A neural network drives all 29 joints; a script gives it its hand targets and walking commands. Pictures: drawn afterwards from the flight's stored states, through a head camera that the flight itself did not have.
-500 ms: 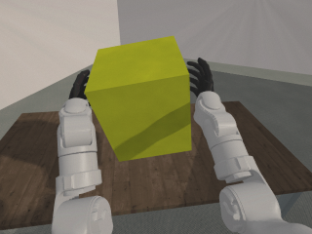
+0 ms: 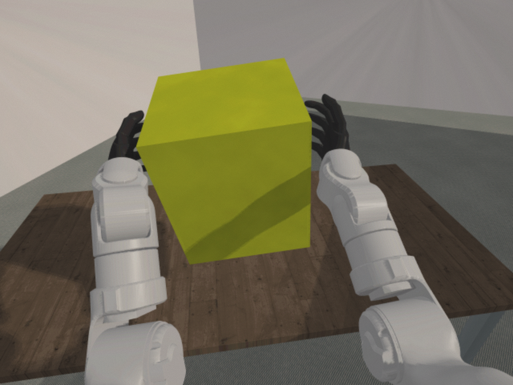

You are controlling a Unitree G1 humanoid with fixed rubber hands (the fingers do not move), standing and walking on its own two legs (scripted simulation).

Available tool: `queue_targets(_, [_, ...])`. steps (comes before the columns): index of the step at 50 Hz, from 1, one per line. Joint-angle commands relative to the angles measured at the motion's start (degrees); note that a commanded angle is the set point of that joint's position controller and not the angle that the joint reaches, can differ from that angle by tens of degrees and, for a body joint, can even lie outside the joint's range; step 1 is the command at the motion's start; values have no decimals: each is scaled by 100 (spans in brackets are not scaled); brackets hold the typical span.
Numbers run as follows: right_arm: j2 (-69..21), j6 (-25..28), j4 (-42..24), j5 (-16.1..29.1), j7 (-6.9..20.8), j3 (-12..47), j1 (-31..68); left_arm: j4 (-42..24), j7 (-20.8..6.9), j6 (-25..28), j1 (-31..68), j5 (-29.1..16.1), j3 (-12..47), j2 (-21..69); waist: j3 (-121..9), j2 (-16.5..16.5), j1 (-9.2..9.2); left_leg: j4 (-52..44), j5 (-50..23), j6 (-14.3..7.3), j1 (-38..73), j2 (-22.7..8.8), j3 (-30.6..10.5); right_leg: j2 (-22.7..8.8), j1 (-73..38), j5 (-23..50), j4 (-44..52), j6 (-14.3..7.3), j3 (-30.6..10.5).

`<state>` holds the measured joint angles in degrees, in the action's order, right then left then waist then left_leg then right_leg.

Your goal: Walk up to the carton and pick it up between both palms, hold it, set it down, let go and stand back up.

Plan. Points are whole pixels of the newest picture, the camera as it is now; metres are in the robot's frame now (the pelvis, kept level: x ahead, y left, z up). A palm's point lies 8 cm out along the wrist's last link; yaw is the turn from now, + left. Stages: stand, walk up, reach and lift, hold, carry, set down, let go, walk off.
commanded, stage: hold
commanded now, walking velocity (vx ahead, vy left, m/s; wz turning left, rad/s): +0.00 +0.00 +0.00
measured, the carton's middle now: (235, 163) +0.41 -0.01 +0.22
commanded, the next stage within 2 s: set down in 0.18 s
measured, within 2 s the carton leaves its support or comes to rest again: neither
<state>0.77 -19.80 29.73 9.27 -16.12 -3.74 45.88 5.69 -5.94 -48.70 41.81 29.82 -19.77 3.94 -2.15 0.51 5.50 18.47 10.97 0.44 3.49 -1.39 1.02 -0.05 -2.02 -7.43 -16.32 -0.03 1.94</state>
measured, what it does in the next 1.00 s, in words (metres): stands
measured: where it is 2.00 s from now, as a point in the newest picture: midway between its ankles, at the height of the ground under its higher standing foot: outside the picture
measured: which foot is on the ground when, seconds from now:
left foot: down 0.00-1.00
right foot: down 0.00-1.00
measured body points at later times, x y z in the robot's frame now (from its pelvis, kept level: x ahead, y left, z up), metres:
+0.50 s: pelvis +0.02 +0.00 +0.00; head -0.09 +0.01 +0.44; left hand +0.37 +0.15 +0.29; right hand +0.37 -0.14 +0.31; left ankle +0.01 +0.12 -0.75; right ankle +0.03 -0.12 -0.75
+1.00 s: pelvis +0.05 +0.01 +0.00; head -0.02 +0.03 +0.45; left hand +0.42 +0.14 +0.17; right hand +0.40 -0.15 +0.23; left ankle +0.01 +0.12 -0.74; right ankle +0.04 -0.12 -0.74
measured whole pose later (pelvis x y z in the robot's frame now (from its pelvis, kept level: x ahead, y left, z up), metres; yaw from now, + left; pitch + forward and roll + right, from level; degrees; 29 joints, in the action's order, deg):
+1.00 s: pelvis +0.05 +0.01 +0.00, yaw +0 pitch -9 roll -1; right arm -2.4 9.4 35.7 2.7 -12.4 -5.3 35.6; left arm 15.8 -1.0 -27.0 28.8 20.5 -16.7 4.7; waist -0.6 -2.6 6.5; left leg 18.3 13.2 1.5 5.4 -1.4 1.0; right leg -0.2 -3.9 -9.5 -16.3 0.7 2.0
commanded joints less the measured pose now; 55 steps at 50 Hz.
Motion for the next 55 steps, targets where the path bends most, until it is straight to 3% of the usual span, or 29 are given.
queue_targets(1, [-2320, -452, -632, 168, 1042, 1268, 4120, 1445, -1616, 75, 3755, -528, 613, 1494, 215, -1207, -103, -1024, 679, -518, -778, 397, 362, 72, -749, -1367, 729, 184, 160])
queue_targets(2, [-2742, -311, -1093, 332, 1080, 1454, 4442, 1181, -1586, 165, 3791, -694, 673, 1760, -203, -1009, -302, -960, 178, -451, -937, 392, 403, 145, -929, -1004, 568, 183, 228])
queue_targets(3, [-2688, -225, -1192, 336, 1073, 1328, 4697, 1374, -1531, 204, 3841, -748, 548, 1787, -251, -973, -222, -982, 411, -483, -1065, 427, 432, 148, -928, -992, 593, 183, 229])
queue_targets(6, [-3172, 210, -1532, 604, 1094, 1681, 4803, 545, -1232, 576, 4085, -1292, 1134, 2334, -1237, -301, -267, -775, -590, -264, -1063, 431, 421, 251, -1482, 125, 164, 205, 342])
queue_targets(9, [-3302, 616, -2318, 861, 1075, 2091, 4908, -716, -806, 894, 4661, -2059, 2542, 3031, -3023, 305, 20, -123, -2187, 68, 116, 336, 193, 441, -1245, 960, -97, 142, 480])
queue_targets(12, [-3582, 878, -3086, 987, 1211, 2632, 5082, -2076, -314, 1251, 5416, -2705, 4112, 3563, -4602, 1046, 294, 544, -2524, 354, 982, 249, -55, 580, -151, 306, -242, -37, 541])
queue_targets(13, [-3816, 954, -3302, 1088, 1201, 2851, 4768, -2517, -174, 1372, 5074, -2758, 4380, 3698, -5405, 1113, 274, 809, -3223, 423, 1276, 249, -107, 602, -151, 808, -312, -45, 515])
queue_targets(15, [-3564, 1019, -2611, 899, 1240, 2736, 4194, -2713, 106, 1591, 4925, -2691, 4467, 3570, -4746, 1379, 178, 902, -3666, 675, 1415, 161, -180, 599, 320, 936, -235, -121, 493])
queue_targets(16, [-3468, 947, -2080, 742, 1229, 2519, 4183, -2417, 112, 1547, 5039, -2509, 4081, 3330, -3942, 1034, 213, 813, -3473, 664, 1387, 168, -131, 555, 205, 864, -115, -83, 495])
queue_targets(17, [-3343, 889, -1759, 850, 1226, 2627, 3852, -2518, 110, 1467, 4822, -2379, 4015, 3242, -3657, 1075, 157, 759, -3643, 656, 1543, 207, -85, 513, 61, 1131, -86, -58, 466])
queue_targets(18, [-3288, 743, -653, 581, 1205, 2321, 3689, -1382, -29, 1298, 4748, -1822, 3371, 2942, -2518, 792, 170, 534, -2974, 547, 1208, 219, -28, 440, -61, 787, 39, -52, 430])
queue_targets(20, [-2903, 549, 57, 201, 1105, 1854, 3526, 383, -496, 815, 3312, -861, 2012, 2419, -445, -99, 96, -98, -1472, 97, 74, 335, 208, 285, -849, 707, 279, 66, 345])
queue_targets(21, [-2791, 429, 128, 26, 1091, 1739, 3148, 536, -785, 722, 2799, -653, 1593, 2219, 47, -501, -79, -359, -798, -17, -125, 376, 330, 150, -1019, 897, 378, 126, 315])
queue_targets(23, [-2304, 284, -367, -156, 1032, 1414, 3359, 1001, -1372, 439, 2660, -431, 985, 1874, 548, -674, -178, -569, -43, -119, -161, 372, 313, -14, -748, 129, 569, 186, 331])
queue_targets(24, [-2200, 227, -389, -248, 1014, 1275, 3332, 1142, -1591, 409, 2927, -482, 835, 1720, 617, -824, -65, -603, 111, -156, -196, 396, 333, -33, -815, -206, 606, 166, 364])
queue_targets(25, [-2127, 354, -881, -327, 1019, 1200, 3646, 1276, -1690, 384, 2848, -482, 629, 1701, 180, -949, -223, -572, -132, -166, -48, 381, 367, -25, -675, -186, 629, 216, 403])
queue_targets(28, [-2090, 575, -653, -679, 1115, 565, 3312, 1318, -1896, 618, 3029, -610, 533, 1630, 165, -796, -206, -697, -36, -81, -386, 324, 498, 58, -571, -795, 586, 154, 535])
queue_targets(31, [-2506, 1191, -599, -914, 1204, 317, 3581, 1210, -1660, 1188, 3631, -759, 758, 1971, -232, -442, -73, -682, 204, -17, -801, 281, 542, 84, -750, -798, 372, 174, 667])
queue_targets(34, [-2888, 2054, -991, -785, 1249, 756, 3684, 188, -1174, 1907, 3888, -1143, 1489, 2333, -1539, -40, -72, -343, -1371, 152, -37, 280, 547, 225, -1256, 555, 65, 215, 724])
queue_targets(39, [-3607, 3151, -1183, -662, 1249, 1676, 3060, -1165, -424, 3085, 4416, -1986, 3668, 3202, -4404, 851, 354, 797, -4506, 657, 1740, 185, 272, 377, -809, 2524, -265, 89, 797])
queue_targets(41, [-3663, 3298, -623, -767, 1262, 1757, 2765, -1360, -147, 3405, 4631, -1933, 3815, 3205, -4465, 955, 500, 800, -4728, 734, 1825, 109, 220, 395, -688, 2420, -160, 31, 800])
queue_targets(43, [-3816, 3278, -369, -667, 1289, 2029, 2210, -1562, 15, 3547, 4598, -1934, 3880, 3017, -4033, 938, 415, 887, -4963, 793, 1552, 163, 322, 339, -888, 3046, -207, 71, 637])
queue_targets(45, [-3624, 3070, -44, -587, 1192, 2077, 1944, -878, -52, 3365, 3700, -1803, 3678, 2803, -2790, 541, 320, 690, -4302, 669, 1062, 288, 353, 235, -1357, 3558, -159, 105, 456])
queue_targets(47, [-3390, 2846, 110, -602, 1100, 1979, 2024, -33, -339, 2918, 3153, -1427, 2982, 2531, -1286, 49, 303, 263, -3114, 360, 419, 384, 379, 96, -1835, 3711, -220, 284, 419])
queue_targets(49, [-3160, 2523, 420, -595, 978, 1976, 1758, 664, -648, 2487, 2386, -957, 2016, 2068, -309, -465, 56, -253, -1604, 102, -29, 494, 464, -98, -2036, 3979, -70, 444, 385])
queue_targets(50, [-2986, 2395, 516, -626, 972, 1827, 1753, 748, -790, 2283, 2277, -768, 1714, 2111, 205, -548, -21, -482, -1143, 85, -89, 427, 404, -104, -1768, 3406, 44, 498, 444])
queue_targets(53, [-2767, 2236, 42, -627, 1027, 1840, 1987, 1037, -1041, 1994, 2293, -508, 1290, 2067, 152, -814, -252, -651, -948, -25, -28, 410, 432, -64, -1407, 2184, 214, 483, 514])
queue_targets(54, [-2859, 2220, 141, -627, 1032, 1931, 1957, 1221, -1063, 2021, 2370, -465, 1055, 1823, 28, -892, -449, -677, -829, -138, -194, 475, 527, -97, -1614, 2102, 238, 452, 454])
queue_targets(55, [-2795, 2293, -118, -664, 1020, 1943, 2013, 1047, -1102, 2038, 2425, -542, 1046, 1834, -216, -971, -363, -659, -958, -129, -115, 494, 526, -119, -1808, 2628, 164, 526, 462])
